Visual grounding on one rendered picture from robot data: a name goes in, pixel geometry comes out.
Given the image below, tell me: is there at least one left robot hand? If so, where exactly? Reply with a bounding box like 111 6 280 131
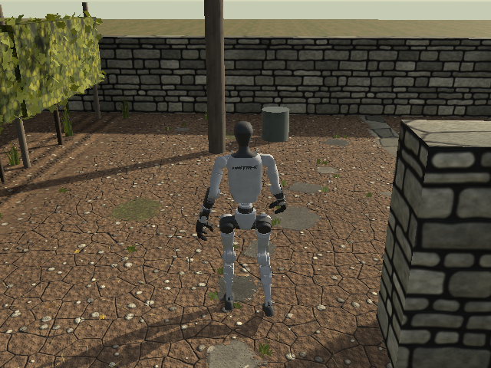
196 220 213 241

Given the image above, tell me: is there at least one right robot hand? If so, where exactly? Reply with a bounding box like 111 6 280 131
269 201 287 214

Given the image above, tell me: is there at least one robot left shin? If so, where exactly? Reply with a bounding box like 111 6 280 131
222 251 234 300

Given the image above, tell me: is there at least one right robot forearm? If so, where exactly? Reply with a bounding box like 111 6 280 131
274 183 286 205

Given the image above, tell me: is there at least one robot right upper arm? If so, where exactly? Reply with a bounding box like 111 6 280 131
260 153 282 195

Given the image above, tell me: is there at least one robot left upper arm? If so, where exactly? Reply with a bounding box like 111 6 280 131
208 155 229 199

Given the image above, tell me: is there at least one left robot forearm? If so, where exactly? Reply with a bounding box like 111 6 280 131
198 187 215 223

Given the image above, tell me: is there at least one robot left foot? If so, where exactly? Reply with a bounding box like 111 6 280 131
224 292 235 311

